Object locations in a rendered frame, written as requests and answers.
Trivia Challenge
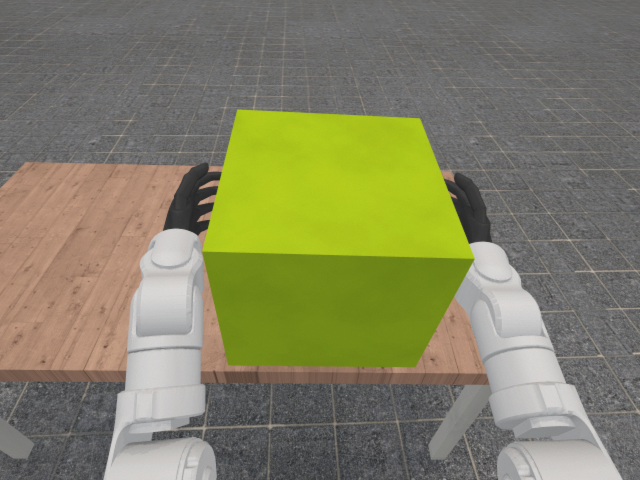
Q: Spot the table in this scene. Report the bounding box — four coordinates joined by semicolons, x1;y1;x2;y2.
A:
0;162;492;460

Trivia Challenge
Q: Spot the right robot forearm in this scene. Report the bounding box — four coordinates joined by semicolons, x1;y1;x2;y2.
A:
455;242;622;480

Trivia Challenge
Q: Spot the robot right hand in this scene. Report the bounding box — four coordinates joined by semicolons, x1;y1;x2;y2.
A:
444;172;492;244

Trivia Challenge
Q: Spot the robot left hand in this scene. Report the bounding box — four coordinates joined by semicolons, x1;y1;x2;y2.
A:
163;163;222;236

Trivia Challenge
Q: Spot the right robot upper arm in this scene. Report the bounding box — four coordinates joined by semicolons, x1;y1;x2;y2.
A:
497;439;620;480

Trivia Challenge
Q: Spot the left robot upper arm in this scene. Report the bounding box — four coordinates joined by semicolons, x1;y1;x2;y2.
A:
107;437;216;480

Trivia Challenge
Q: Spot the left robot forearm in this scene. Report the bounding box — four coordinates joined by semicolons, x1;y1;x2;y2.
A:
103;229;206;480

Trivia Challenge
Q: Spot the carton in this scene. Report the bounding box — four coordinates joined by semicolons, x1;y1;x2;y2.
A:
202;109;475;367

